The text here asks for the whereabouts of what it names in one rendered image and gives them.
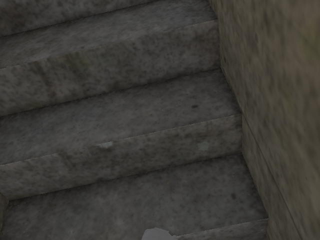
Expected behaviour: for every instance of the left robot thigh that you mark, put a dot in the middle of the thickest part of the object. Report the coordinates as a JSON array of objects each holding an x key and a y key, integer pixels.
[{"x": 158, "y": 234}]

